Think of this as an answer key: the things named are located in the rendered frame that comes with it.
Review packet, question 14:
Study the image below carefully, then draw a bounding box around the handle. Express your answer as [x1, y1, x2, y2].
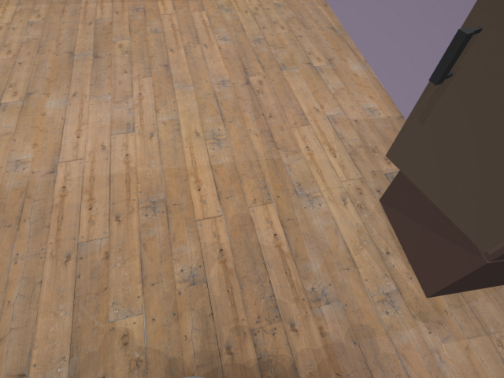
[429, 26, 482, 85]

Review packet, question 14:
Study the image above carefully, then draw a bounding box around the cupboard door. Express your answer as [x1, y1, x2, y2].
[386, 0, 504, 253]

